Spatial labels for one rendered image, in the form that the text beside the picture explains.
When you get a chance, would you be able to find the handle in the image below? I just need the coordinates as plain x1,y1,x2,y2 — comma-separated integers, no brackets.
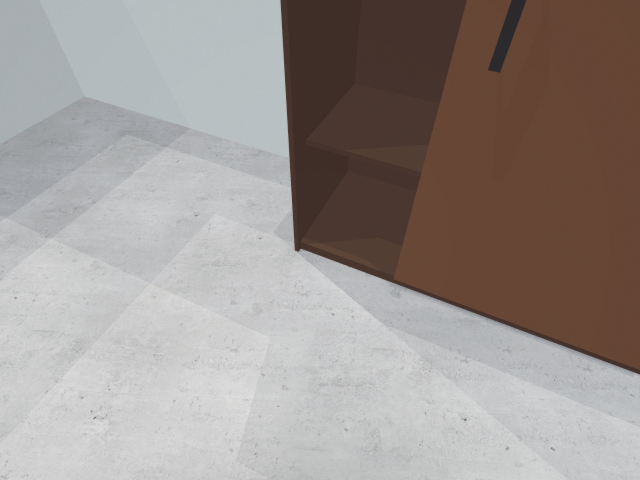
488,0,526,73

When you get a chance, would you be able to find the wardrobe door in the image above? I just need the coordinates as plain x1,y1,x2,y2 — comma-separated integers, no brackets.
394,0,640,370

